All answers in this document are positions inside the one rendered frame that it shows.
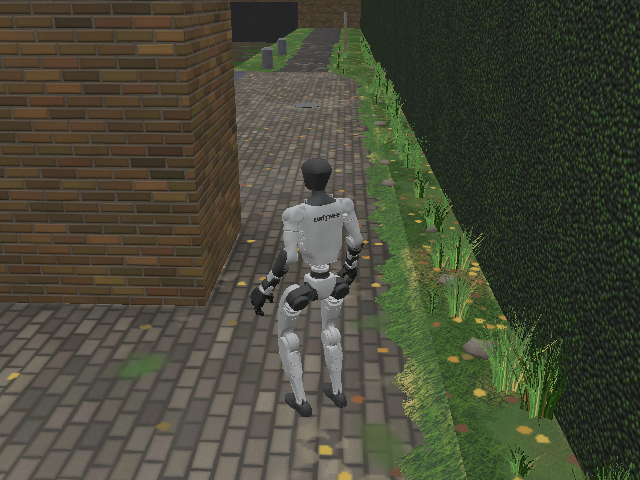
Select left robot shin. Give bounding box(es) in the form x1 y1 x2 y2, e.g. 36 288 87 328
278 337 306 405

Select robot right hand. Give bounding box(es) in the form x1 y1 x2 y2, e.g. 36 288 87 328
337 264 358 286

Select humanoid robot torso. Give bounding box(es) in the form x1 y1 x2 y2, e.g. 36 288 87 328
298 194 343 301

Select robot left forearm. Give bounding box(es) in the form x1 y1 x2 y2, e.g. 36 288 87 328
259 250 289 295

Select robot left hand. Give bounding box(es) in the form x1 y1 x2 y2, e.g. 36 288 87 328
250 287 274 316

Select robot right forearm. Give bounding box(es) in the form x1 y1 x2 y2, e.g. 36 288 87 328
345 234 364 269

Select robot right upper arm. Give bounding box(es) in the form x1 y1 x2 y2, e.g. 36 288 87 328
336 198 363 248

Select robot left upper arm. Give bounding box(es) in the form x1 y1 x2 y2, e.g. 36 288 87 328
282 205 304 265

